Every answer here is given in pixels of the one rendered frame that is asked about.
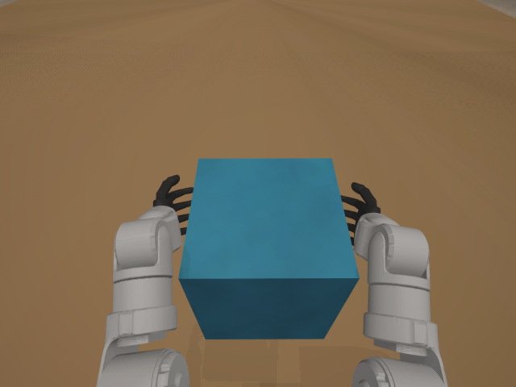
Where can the left robot hand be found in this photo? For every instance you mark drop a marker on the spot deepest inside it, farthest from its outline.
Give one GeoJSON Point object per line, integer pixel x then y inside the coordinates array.
{"type": "Point", "coordinates": [164, 198]}

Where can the robot right forearm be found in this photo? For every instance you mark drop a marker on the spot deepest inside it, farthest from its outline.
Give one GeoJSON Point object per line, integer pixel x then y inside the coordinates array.
{"type": "Point", "coordinates": [399, 310]}

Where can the robot left forearm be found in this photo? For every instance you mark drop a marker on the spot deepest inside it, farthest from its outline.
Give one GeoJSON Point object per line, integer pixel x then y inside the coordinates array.
{"type": "Point", "coordinates": [143, 294]}

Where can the right robot hand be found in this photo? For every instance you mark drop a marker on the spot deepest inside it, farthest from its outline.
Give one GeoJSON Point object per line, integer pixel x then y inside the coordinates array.
{"type": "Point", "coordinates": [370, 206]}

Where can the robot right upper arm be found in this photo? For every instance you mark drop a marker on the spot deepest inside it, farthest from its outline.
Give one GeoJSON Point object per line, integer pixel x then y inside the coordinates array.
{"type": "Point", "coordinates": [378, 371]}

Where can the robot left upper arm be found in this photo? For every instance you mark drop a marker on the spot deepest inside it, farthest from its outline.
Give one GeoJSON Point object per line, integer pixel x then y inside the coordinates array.
{"type": "Point", "coordinates": [156, 368]}

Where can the carton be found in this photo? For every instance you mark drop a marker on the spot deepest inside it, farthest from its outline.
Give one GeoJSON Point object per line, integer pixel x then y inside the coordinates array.
{"type": "Point", "coordinates": [267, 252]}

